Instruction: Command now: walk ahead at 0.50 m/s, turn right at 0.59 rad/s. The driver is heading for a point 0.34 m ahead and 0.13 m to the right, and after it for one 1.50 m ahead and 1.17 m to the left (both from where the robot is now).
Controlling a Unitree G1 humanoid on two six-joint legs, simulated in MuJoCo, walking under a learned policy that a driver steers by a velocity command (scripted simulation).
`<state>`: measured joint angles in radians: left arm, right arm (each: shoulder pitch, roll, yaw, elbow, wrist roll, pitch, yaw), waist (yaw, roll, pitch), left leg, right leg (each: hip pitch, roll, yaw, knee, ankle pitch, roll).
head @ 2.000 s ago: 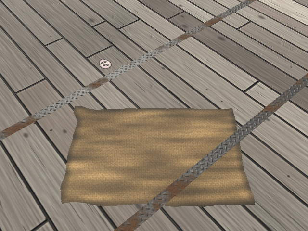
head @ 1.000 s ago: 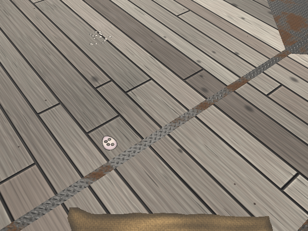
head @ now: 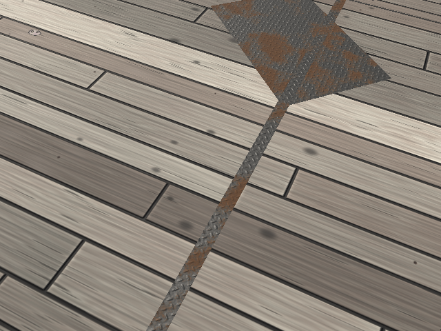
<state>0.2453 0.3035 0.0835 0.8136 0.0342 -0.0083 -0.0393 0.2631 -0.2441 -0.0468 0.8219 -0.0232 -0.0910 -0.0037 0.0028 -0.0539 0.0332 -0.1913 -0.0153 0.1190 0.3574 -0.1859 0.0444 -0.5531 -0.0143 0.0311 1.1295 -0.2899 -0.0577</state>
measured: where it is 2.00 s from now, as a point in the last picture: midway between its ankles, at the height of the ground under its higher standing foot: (212, 192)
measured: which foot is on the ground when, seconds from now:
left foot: down 0.00-0.32, up 0.34-0.86, down 0.88-1.00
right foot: up 0.00-0.30, down 0.32-0.90, up 0.92-1.00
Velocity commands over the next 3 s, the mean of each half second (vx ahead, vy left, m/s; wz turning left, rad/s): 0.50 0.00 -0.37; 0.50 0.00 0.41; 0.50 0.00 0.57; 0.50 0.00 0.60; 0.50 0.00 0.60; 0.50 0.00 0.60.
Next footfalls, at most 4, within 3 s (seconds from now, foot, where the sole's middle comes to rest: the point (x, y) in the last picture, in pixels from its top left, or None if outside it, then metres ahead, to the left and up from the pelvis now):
0.32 right None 0.29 -0.14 -0.78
0.88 left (227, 293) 0.59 -0.02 -0.78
1.40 right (254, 202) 0.94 -0.12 -0.78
1.92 left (165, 176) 1.05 0.21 -0.78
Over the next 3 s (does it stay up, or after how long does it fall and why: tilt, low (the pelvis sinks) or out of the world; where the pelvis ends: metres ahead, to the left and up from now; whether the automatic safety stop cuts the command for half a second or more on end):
stays up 1.30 0.53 -0.03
